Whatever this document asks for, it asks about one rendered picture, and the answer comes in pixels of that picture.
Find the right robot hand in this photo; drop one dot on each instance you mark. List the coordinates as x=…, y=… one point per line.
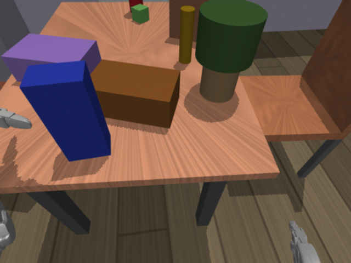
x=303, y=252

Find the table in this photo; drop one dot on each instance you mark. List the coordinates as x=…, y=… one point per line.
x=207, y=142

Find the potted plant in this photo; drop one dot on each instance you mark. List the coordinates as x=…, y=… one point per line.
x=228, y=36

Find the left robot hand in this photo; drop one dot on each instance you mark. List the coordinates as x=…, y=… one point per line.
x=8, y=119

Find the left robot arm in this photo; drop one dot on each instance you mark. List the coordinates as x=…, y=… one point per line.
x=7, y=228

